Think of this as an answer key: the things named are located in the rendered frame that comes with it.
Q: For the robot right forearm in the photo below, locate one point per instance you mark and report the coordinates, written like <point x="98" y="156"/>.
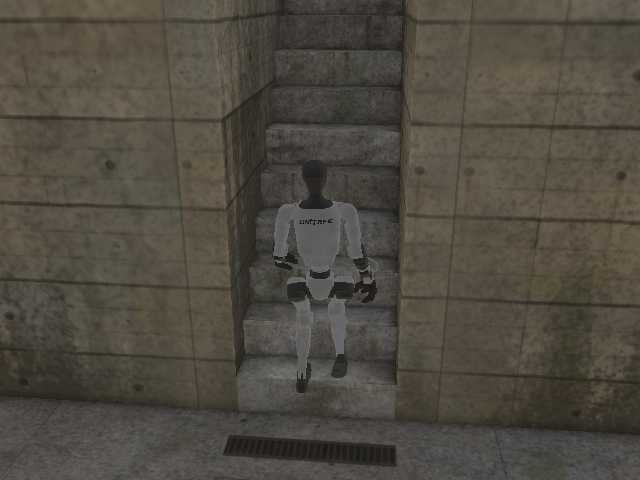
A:
<point x="363" y="268"/>

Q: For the robot left forearm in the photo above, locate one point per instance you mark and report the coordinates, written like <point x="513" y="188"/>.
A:
<point x="276" y="258"/>

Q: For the robot left upper arm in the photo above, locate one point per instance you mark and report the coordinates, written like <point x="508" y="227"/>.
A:
<point x="285" y="215"/>

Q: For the robot right hand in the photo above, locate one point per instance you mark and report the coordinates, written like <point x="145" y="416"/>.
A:
<point x="371" y="288"/>

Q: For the right robot foot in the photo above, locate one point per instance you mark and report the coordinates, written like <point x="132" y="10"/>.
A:
<point x="340" y="366"/>

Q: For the robot left hand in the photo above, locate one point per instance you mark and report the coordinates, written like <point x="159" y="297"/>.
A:
<point x="289" y="258"/>

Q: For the robot right thigh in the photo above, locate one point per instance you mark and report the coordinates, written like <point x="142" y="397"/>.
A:
<point x="343" y="290"/>

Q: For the robot right upper arm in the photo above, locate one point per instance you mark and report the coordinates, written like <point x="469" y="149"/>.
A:
<point x="348" y="211"/>

